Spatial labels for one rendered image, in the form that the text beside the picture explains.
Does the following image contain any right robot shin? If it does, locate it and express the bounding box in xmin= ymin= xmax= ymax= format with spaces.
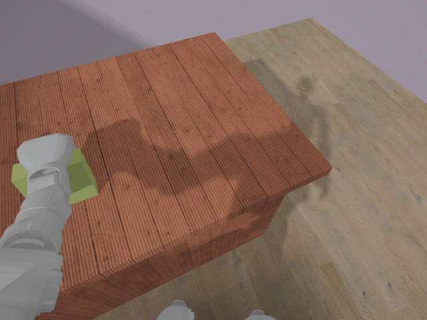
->
xmin=248 ymin=310 xmax=264 ymax=318

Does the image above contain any robot left upper arm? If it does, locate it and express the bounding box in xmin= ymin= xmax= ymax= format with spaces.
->
xmin=0 ymin=247 xmax=64 ymax=320

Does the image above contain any robot left forearm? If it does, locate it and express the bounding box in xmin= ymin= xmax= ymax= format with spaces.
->
xmin=0 ymin=164 xmax=72 ymax=254

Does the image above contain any left robot hand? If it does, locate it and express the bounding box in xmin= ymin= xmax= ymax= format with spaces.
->
xmin=17 ymin=133 xmax=76 ymax=195

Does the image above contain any left robot shin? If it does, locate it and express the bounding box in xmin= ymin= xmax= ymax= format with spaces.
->
xmin=171 ymin=300 xmax=187 ymax=307

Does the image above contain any robot shin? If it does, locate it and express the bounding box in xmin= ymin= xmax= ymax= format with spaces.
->
xmin=171 ymin=300 xmax=187 ymax=307
xmin=248 ymin=310 xmax=264 ymax=318

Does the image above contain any sponge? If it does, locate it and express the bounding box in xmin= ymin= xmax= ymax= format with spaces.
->
xmin=11 ymin=147 xmax=98 ymax=205

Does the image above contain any table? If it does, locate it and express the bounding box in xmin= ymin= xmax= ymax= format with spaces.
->
xmin=0 ymin=32 xmax=333 ymax=320

